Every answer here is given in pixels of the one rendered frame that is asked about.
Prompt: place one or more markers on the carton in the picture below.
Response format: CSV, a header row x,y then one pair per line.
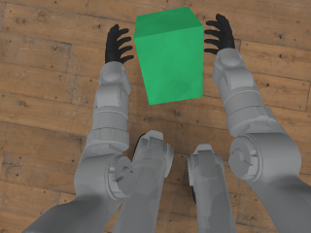
x,y
169,46

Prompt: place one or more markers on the robot left upper arm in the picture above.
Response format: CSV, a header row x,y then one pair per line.
x,y
101,183

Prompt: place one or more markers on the robot right upper arm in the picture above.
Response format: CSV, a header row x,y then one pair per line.
x,y
270,162

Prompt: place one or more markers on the right robot foot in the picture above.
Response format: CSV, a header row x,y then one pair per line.
x,y
193,196

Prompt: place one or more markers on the robot left hand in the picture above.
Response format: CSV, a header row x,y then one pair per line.
x,y
112,51

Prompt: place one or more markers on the robot right forearm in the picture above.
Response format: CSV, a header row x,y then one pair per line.
x,y
244,108

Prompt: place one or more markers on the robot left forearm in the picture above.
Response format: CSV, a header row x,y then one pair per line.
x,y
110,113

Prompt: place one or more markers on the left robot shin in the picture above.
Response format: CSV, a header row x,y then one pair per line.
x,y
143,143

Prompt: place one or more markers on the robot right hand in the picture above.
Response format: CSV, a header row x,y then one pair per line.
x,y
226,40

